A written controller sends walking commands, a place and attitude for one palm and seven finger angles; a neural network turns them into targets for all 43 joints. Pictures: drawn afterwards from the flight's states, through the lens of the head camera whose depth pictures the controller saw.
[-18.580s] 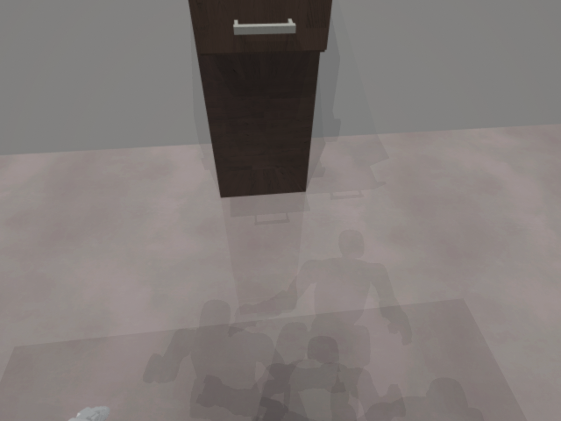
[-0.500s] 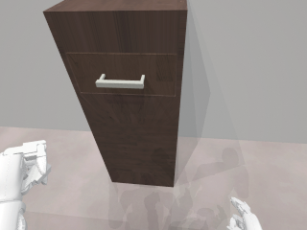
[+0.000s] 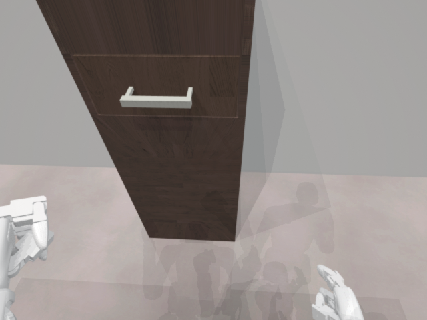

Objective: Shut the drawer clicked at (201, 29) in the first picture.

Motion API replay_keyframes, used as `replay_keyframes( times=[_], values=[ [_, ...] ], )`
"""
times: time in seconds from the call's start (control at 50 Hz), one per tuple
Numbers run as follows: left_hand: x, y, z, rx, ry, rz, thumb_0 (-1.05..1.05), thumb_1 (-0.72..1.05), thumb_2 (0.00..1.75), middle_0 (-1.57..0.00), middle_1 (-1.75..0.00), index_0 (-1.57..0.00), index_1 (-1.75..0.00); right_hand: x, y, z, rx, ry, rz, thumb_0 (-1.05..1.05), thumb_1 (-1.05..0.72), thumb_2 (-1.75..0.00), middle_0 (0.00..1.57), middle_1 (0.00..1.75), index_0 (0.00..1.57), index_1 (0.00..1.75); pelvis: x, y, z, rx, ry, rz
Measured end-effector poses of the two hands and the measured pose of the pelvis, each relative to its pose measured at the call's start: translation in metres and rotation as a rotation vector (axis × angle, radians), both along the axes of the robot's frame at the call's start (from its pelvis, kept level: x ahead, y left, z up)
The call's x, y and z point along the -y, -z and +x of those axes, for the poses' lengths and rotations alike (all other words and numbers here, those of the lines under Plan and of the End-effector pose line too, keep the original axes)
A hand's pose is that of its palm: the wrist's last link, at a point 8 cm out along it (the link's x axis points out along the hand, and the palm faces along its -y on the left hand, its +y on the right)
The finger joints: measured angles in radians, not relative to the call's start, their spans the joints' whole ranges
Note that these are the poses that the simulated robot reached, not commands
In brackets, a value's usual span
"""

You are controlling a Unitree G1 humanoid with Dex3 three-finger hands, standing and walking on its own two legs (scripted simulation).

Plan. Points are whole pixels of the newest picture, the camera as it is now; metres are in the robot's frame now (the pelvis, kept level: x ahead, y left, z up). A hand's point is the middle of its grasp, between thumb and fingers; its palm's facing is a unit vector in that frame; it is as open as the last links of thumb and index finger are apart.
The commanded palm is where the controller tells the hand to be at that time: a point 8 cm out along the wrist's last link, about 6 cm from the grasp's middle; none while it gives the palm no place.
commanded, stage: step back with the hand held close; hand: left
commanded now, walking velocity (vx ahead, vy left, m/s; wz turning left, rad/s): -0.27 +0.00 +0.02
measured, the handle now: (158, 96) +0.58 +0.18 +0.11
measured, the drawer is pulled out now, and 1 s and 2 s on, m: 0.00 0.00 0.00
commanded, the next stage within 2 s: stop stepping back and stand still in 1.06 s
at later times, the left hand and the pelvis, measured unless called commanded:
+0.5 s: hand (23, 284) +0.13 +0.24 +0.16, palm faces +0.37 -0.82 -0.44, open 3.2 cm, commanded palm +0.07 +0.29 +0.17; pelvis -0.06 +0.01 -0.02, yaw +0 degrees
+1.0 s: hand out of the picture +0.04 +0.23 +0.16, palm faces +0.31 -0.82 -0.48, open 3.2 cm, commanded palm -0.02 +0.28 +0.17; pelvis -0.15 +0.00 -0.01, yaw +0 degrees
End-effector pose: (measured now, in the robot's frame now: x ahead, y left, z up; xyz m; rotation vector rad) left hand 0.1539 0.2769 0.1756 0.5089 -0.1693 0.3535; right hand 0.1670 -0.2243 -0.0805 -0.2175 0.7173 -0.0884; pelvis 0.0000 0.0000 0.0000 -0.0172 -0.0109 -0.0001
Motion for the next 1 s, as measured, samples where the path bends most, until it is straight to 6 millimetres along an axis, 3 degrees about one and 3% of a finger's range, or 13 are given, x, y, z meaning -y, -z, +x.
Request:
replay_keyframes(
  times=[0.18,0.4,0.64,0.72,0.9,1.0],
  values=[
    [-0.006,0.003,-0.01,-0.047,0.053,0.063,0.01,0.89,0.9,-1.41,-1.6,-1.4,-1.6,0.014,0.005,-0.027,-0.062,0.09,-0.047,0.01,-0.9,-0.9,0.21,0.3,0.2,0.3,-0.008,0.006,-0.014,-0.024,0.006,0.016],
    [0.0,0.0,-0.046,0.058,0.042,0.067,0.01,0.89,0.9,-1.41,-1.6,-1.4,-1.6,0.004,0.002,-0.043,0.021,0.055,-0.027,0.01,-0.9,-0.9,0.21,0.3,0.2,0.3,-0.004,0.015,-0.046,-0.016,0.003,0.019],
    [-0.015,-0.002,-0.077,0.119,0.043,0.077,0.01,0.88,0.9,-1.41,-1.6,-1.41,-1.6,-0.001,0.0,-0.094,-0.024,0.071,-0.079,0.01,-0.9,-0.9,0.21,0.3,0.2,0.3,-0.011,0.013,-0.075,-0.027,-0.042,-0.023],
    [-0.017,-0.005,-0.091,0.132,0.029,0.103,0.01,0.89,0.9,-1.41,-1.6,-1.41,-1.6,-0.003,0.002,-0.1,-0.034,0.033,-0.076,0.01,-0.9,-0.9,0.21,0.3,0.2,0.3,-0.006,0.013,-0.081,-0.066,-0.042,-0.014],
    [0.019,-0.001,-0.12,0.065,0.159,0.074,0.01,0.89,0.9,-1.41,-1.6,-1.4,-1.6,0.004,0.0,-0.112,0.019,0.01,-0.028,0.01,-0.9,-0.9,0.21,0.3,0.2,0.3,0.008,0.014,-0.13,-0.05,-0.007,-0.021],
    [0.01,-0.007,-0.149,0.096,0.132,0.078,0.01,0.88,0.9,-1.41,-1.6,-1.41,-1.6,0.012,-0.01,-0.137,0.012,0.064,-0.054,0.01,-0.9,-0.9,0.21,0.3,0.2,0.3,0.005,0.01,-0.148,-0.054,-0.009,-0.005]
  ],
)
